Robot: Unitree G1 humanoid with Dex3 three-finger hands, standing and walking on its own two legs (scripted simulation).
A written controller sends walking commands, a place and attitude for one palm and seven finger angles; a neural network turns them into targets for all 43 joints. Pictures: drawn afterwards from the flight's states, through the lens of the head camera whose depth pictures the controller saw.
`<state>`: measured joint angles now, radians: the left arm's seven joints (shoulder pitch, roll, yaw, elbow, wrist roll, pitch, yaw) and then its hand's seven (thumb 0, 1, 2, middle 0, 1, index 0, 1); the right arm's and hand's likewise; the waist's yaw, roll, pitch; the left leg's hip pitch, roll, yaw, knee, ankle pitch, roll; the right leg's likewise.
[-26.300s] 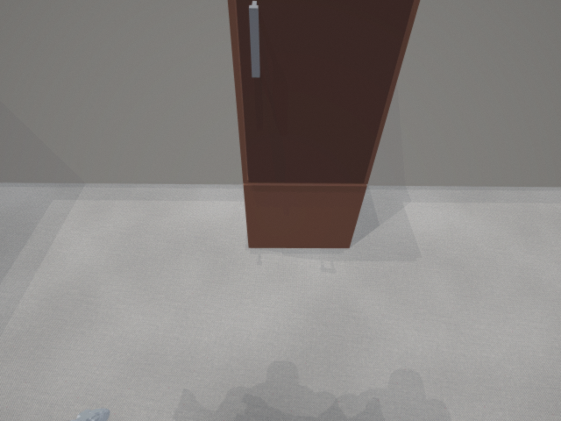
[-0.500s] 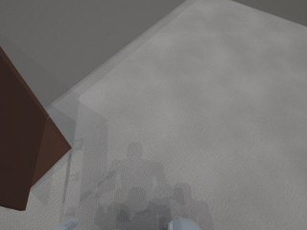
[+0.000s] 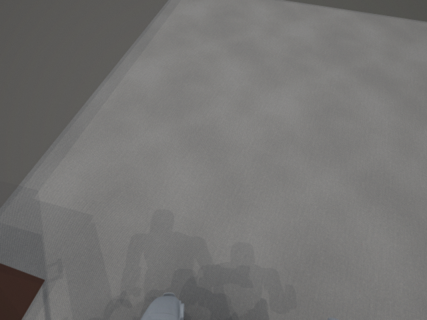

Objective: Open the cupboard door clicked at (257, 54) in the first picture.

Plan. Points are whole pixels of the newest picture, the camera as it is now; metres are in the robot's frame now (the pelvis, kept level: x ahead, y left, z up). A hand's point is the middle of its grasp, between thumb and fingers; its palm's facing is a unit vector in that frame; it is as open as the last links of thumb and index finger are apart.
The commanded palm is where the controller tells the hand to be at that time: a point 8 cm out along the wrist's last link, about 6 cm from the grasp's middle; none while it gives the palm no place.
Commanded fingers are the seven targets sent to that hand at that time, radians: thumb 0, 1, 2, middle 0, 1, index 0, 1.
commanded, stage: walk to a spot facing it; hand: left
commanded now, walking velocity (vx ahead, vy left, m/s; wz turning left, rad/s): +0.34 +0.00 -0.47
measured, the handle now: out of the picture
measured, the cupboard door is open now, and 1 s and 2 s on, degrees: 41 41 41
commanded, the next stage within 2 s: turn to face it in 0.92 s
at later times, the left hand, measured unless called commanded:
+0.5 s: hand (187, 187) +0.44 +0.10 -0.16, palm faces -0.34 -0.92 -0.19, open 7.4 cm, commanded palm none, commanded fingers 0.00 0.90 0.90 -0.20 -0.30 -0.20 -0.30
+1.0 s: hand (208, 182) +0.47 +0.04 -0.18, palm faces -0.26 -0.95 -0.18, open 7.3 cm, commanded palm none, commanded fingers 0.00 0.90 0.90 -0.20 -0.30 -0.20 -0.30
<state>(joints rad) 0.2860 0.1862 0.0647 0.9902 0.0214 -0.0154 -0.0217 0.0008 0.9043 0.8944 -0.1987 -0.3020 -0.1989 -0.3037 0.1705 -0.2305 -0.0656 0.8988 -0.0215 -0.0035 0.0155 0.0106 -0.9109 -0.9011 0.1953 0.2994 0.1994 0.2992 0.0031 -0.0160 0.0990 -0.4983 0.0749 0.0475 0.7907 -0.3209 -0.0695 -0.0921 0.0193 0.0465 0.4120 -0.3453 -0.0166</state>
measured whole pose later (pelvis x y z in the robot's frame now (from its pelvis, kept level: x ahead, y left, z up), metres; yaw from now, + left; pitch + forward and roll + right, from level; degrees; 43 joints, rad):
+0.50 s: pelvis +0.23 -0.02 -0.01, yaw -16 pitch +1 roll +0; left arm 0.01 0.19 0.07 0.92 0.03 0.01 -0.04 0.00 0.91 0.90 -0.19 -0.30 -0.19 -0.30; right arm 0.49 -0.16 -0.02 1.07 -0.04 -0.05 -0.01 0.01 -0.91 -0.90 0.20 0.30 0.20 0.30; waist -0.08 0.01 0.10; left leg 0.07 0.10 0.32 0.36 -0.41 -0.07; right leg -0.53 -0.05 -0.12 0.70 -0.21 -0.06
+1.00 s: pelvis +0.48 -0.14 -0.01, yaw -20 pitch +0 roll +1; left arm 0.39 0.14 0.03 1.14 0.01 -0.07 0.02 -0.01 0.92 0.89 -0.20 -0.30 -0.20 -0.30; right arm 0.04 -0.17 -0.04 0.99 -0.02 -0.03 0.02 0.01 -0.91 -0.90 0.19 0.30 0.20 0.30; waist 0.03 -0.01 0.08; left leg -0.53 0.05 0.11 0.71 -0.21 0.00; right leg 0.11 0.06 -0.06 0.30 -0.40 -0.08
